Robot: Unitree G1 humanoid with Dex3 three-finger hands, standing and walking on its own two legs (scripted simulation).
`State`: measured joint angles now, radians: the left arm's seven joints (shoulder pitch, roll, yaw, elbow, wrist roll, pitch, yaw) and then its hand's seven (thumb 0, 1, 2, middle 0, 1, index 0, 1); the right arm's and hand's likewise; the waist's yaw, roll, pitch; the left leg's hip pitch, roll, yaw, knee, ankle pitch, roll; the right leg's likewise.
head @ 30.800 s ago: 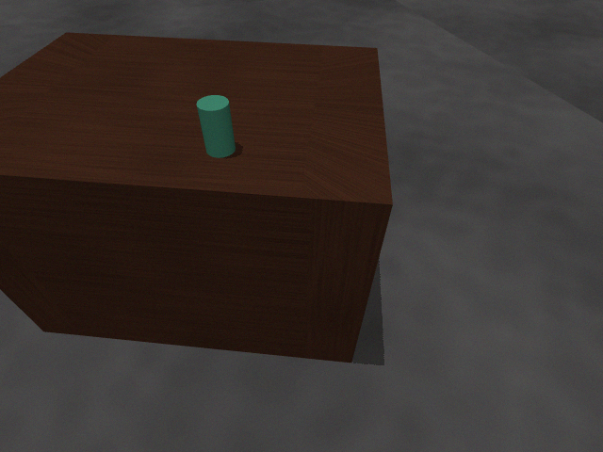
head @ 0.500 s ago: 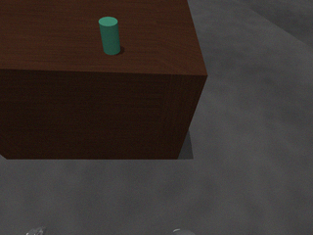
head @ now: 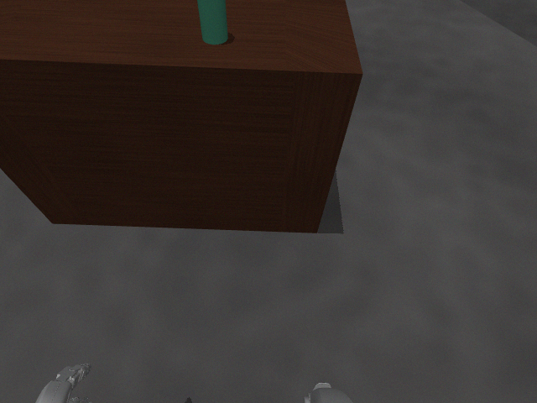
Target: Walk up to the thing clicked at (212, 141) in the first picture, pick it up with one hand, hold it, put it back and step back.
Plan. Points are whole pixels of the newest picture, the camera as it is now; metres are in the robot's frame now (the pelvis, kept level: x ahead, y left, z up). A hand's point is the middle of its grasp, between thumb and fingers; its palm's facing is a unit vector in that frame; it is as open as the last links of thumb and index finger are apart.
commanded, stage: step back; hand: left
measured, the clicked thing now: (212, 15) +0.98 +0.17 +0.06
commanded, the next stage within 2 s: stand in 1.46 s
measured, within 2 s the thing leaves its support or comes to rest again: neither
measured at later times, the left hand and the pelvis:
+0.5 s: hand out of the picture -0.09 +0.24 -0.12, palm faces -0.02 -0.91 -0.41, open 7.4 cm; pelvis -0.15 -0.03 +0.01, yaw -2 degrees
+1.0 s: hand out of the picture -0.08 +0.23 -0.13, palm faces +0.04 -0.93 -0.37, open 7.4 cm; pelvis -0.15 -0.03 +0.02, yaw +1 degrees
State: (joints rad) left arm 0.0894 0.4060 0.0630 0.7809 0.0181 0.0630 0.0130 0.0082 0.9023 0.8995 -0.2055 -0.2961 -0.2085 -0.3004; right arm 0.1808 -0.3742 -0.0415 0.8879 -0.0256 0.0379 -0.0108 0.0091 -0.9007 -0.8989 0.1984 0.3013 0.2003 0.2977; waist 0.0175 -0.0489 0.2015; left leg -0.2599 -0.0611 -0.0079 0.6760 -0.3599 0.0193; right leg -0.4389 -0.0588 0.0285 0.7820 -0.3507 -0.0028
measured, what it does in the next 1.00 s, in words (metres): walks backwards: right foot, then left foot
